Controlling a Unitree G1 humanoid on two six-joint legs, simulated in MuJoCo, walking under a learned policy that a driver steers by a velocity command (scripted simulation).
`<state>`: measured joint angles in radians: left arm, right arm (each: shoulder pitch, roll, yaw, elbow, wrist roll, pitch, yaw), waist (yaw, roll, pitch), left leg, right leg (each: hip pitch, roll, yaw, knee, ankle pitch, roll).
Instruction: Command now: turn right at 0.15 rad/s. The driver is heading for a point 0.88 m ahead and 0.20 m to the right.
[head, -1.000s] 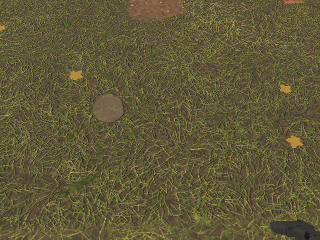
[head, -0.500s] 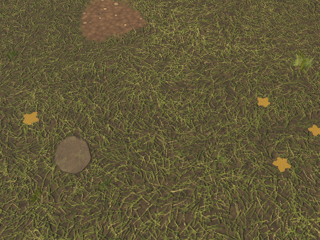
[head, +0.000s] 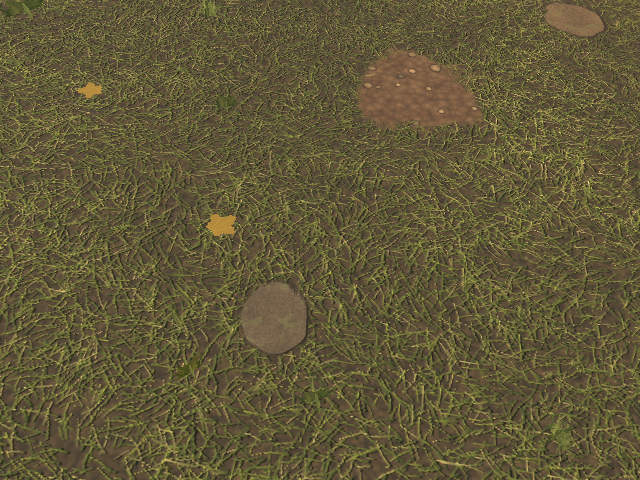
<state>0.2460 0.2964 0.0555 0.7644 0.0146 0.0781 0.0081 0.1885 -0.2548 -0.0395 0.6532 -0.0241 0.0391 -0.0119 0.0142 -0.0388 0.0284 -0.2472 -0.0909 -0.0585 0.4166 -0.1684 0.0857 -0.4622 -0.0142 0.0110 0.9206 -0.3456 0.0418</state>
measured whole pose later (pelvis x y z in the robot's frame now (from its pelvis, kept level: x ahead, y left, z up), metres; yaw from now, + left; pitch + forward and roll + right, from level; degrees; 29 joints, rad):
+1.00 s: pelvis +0.01 -0.03 +0.00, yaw -7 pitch +2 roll -1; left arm 0.12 0.31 0.03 0.68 0.01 0.04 0.02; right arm 0.26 -0.33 -0.09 0.74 -0.01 0.06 0.02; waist -0.04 0.00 0.08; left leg -0.29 -0.13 -0.28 0.45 -0.16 0.02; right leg -0.36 0.08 0.11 0.72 -0.42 0.03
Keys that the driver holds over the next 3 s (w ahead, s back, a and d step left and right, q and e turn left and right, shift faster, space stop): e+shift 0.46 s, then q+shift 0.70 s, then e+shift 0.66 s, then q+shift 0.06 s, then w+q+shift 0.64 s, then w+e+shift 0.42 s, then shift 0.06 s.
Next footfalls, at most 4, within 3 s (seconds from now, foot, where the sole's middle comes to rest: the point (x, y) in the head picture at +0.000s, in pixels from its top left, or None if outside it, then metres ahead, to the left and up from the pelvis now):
0.24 right None -0.01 -0.11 -0.78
0.72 left None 0.10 0.05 -0.78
1.06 right None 0.05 -0.15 -0.78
1.44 left None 0.02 0.06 -0.78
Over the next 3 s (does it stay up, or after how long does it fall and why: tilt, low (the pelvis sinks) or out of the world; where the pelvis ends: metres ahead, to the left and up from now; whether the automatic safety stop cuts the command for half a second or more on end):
stays up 0.73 -0.09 -0.04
